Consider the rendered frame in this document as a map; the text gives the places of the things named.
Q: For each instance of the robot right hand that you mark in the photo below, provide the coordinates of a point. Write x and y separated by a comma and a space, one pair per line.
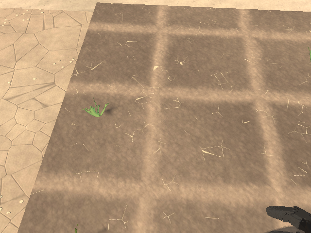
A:
294, 215

